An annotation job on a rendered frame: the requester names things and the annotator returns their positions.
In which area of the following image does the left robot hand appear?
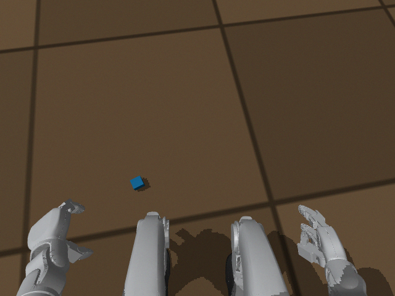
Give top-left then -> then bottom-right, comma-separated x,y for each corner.
28,199 -> 94,263

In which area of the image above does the right robot hand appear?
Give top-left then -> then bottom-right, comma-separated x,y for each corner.
297,205 -> 347,268

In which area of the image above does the small box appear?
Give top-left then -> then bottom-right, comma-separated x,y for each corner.
130,176 -> 145,190

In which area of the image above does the right robot arm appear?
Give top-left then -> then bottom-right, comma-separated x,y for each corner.
325,259 -> 367,296

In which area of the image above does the left robot arm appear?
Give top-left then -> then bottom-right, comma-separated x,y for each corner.
16,239 -> 70,296

